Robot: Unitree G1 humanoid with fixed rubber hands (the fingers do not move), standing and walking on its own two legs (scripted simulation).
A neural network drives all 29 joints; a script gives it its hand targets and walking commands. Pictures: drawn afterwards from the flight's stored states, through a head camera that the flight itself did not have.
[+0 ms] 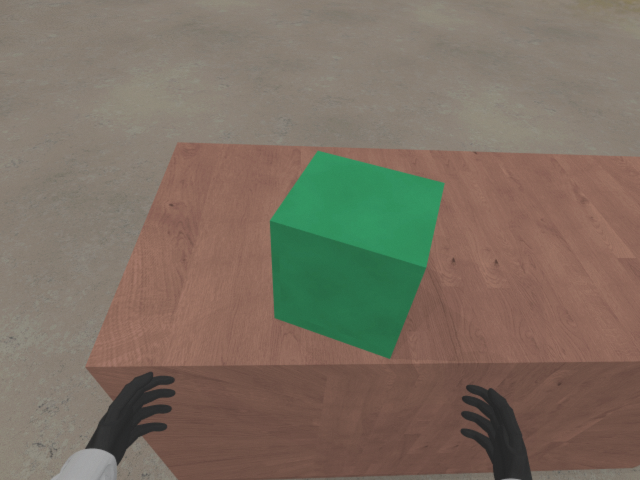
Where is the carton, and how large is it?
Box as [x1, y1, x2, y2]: [270, 151, 444, 358]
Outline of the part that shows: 317,151 270,220 274,317 389,358 426,266 444,183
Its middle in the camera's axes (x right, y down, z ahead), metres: +0.05 +0.03 +0.60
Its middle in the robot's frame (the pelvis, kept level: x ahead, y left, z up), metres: +0.44 +0.00 +0.03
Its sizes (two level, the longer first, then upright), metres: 0.199 0.175 0.224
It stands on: a pedestal, 0.70 m high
